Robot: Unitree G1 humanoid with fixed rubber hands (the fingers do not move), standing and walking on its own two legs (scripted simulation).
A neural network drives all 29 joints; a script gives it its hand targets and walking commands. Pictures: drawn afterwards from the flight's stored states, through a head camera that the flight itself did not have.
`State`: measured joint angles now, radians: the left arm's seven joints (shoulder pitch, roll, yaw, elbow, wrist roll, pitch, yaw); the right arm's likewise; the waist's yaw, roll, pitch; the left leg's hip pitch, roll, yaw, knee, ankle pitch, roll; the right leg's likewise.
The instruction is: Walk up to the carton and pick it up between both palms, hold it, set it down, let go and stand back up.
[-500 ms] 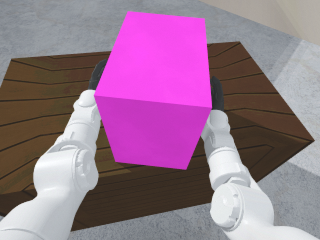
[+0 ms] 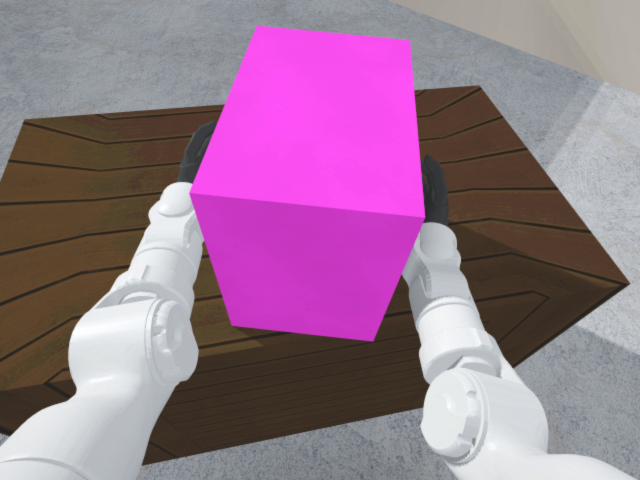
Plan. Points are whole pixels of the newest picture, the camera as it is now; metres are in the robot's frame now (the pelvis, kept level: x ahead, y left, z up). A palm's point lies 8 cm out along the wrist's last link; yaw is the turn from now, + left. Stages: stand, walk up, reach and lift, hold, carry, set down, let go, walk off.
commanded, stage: reach and lift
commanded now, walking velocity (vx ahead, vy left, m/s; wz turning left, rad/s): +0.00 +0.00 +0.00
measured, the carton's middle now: (317, 189) +0.47 -0.03 +0.07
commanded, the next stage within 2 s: none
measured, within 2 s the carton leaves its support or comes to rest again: leaves its support in 0.30 s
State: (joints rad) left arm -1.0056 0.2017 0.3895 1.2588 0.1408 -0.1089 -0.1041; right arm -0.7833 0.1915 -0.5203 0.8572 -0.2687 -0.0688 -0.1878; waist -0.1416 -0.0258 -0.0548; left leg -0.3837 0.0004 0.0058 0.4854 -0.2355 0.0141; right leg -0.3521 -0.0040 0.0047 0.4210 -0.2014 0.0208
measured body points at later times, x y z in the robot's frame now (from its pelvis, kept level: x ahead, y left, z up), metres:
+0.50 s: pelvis -0.01 +0.00 +0.00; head +0.02 +0.02 +0.45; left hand +0.46 +0.12 +0.12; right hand +0.38 -0.17 +0.10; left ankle +0.00 +0.10 -0.74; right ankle +0.00 -0.14 -0.74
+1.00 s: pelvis -0.01 +0.00 +0.00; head +0.00 +0.02 +0.45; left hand +0.45 +0.12 +0.12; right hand +0.38 -0.17 +0.09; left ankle +0.00 +0.10 -0.74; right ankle +0.00 -0.14 -0.74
